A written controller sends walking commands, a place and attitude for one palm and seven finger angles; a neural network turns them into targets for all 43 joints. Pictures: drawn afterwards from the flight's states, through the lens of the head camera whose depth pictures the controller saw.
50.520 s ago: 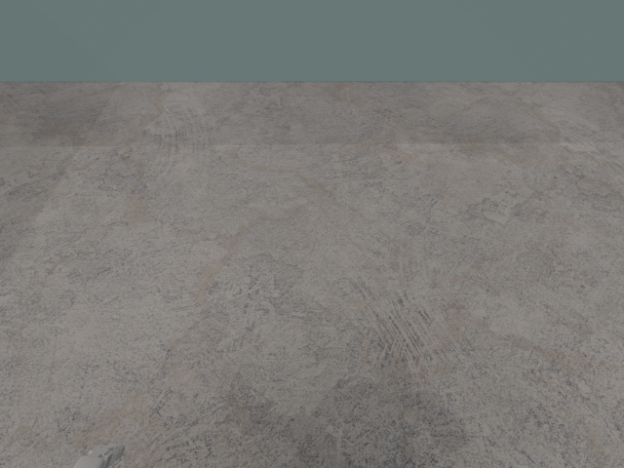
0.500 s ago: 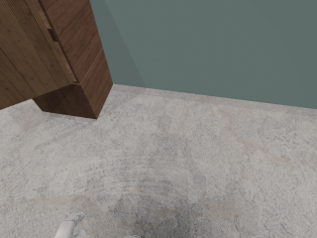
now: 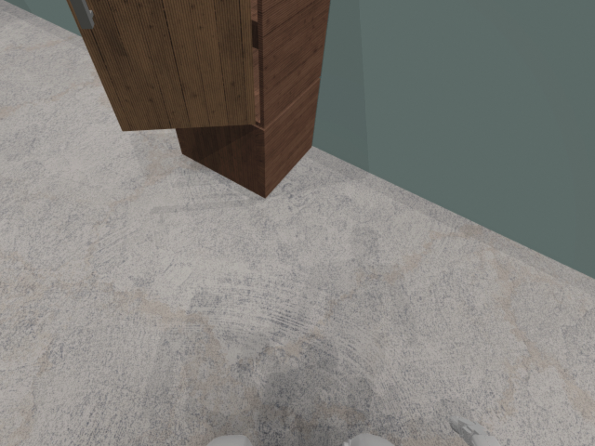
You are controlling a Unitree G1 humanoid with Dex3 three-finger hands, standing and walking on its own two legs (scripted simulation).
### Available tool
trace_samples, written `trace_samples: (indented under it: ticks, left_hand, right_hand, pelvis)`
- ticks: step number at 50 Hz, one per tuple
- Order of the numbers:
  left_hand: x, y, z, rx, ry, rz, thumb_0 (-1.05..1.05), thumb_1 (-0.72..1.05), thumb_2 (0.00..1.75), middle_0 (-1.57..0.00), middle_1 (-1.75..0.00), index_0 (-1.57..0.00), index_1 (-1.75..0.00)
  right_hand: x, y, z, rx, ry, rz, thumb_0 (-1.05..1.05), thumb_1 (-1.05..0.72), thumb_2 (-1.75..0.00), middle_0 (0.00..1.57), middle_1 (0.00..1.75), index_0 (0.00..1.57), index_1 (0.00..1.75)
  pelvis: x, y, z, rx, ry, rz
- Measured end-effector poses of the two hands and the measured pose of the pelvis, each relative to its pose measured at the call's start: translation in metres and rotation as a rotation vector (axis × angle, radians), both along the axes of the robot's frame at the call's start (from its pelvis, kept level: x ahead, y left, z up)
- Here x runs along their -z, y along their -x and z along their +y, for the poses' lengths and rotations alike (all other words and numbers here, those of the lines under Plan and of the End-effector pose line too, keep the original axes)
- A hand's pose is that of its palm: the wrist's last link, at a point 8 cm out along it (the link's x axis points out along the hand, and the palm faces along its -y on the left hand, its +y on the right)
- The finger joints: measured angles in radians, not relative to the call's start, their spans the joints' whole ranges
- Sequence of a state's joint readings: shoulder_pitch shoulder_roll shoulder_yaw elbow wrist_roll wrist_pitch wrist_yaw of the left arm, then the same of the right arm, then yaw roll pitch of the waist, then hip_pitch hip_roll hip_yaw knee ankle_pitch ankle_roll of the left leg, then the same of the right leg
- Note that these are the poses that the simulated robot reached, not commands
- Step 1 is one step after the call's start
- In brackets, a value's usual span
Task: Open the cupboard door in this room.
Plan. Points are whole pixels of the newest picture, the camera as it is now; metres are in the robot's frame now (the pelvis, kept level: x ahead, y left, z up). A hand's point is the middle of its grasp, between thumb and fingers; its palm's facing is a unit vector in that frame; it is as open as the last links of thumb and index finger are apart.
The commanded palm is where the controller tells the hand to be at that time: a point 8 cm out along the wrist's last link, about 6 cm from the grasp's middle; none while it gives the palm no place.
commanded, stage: turn to face it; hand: left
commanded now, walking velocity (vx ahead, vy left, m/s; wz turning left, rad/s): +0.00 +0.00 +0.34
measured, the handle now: out of the picture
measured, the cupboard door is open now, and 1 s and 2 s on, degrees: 41 41 41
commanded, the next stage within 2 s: take the last steps up to it in 0.36 s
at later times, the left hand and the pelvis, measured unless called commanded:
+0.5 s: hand out of the picture +0.05 +0.16 -0.15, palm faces +0.18 -0.96 -0.23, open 7.3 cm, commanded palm none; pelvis +0.01 -0.03 +0.01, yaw +10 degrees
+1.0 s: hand out of the picture +0.10 +0.24 -0.15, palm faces +0.28 -0.94 -0.19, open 7.4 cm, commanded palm none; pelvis +0.08 +0.04 +0.02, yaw +15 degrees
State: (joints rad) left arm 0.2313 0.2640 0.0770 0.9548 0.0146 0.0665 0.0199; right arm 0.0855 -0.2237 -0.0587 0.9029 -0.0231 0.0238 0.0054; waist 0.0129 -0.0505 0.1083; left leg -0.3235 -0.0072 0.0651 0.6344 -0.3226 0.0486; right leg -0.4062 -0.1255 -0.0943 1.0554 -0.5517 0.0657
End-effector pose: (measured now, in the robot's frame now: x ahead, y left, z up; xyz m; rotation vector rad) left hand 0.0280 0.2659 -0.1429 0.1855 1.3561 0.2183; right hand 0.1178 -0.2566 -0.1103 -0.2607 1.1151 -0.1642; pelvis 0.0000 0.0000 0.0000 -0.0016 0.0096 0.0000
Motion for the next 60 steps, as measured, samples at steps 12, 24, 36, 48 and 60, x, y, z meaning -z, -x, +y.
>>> trace_samples:
  ticks: [12,24,36,48,60]
  left_hand:
    - [-0.024,-0.034,-0.017,-0.025,0.011,-0.134,0.0,0.91,0.9,-0.2,-0.3,-0.2,-0.3]
    - [-0.026,-0.007,-0.062,-0.094,0.014,-0.128,0.0,0.92,0.9,-0.2,-0.3,-0.2,-0.3]
    - [0.005,0.067,-0.019,-0.271,0.071,0.011,0.0,0.92,0.9,-0.2,-0.3,-0.2,-0.3]
    - [-0.023,-0.023,0.021,-0.227,0.054,-0.1,0.01,0.91,0.9,-0.2,-0.29,-0.2,-0.3]
    - [-0.021,-0.185,0.013,-0.132,0.029,-0.281,0.0,0.91,0.9,-0.2,-0.3,-0.2,-0.3]
  right_hand:
    - [0.008,0.021,0.018,-0.038,-0.065,0.102,0.01,-0.91,-0.9,0.2,0.3,0.2,0.3]
    - [0.025,0.036,-0.007,-0.031,-0.093,0.217,0.01,-0.91,-0.9,0.2,0.3,0.2,0.3]
    - [0.013,-0.011,0.038,-0.19,-0.016,0.152,0.01,-0.91,-0.9,0.19,0.3,0.2,0.3]
    - [0.01,0.021,0.083,-0.156,-0.074,0.294,0.0,-0.91,-0.9,0.2,0.3,0.2,0.3]
    - [0.038,0.015,0.08,-0.063,-0.132,0.51,0.01,-0.91,-0.9,0.2,0.3,0.2,0.3]
  pelvis:
    - [-0.014,-0.005,-0.009,-0.074,0.017,0.002]
    - [-0.012,-0.009,-0.03,-0.157,-0.019,-0.018]
    - [-0.001,-0.02,0.01,-0.242,-0.009,-0.011]
    - [-0.02,-0.065,0.042,-0.264,-0.008,-0.006]
    - [0.003,-0.155,0.039,-0.271,-0.029,-0.021]
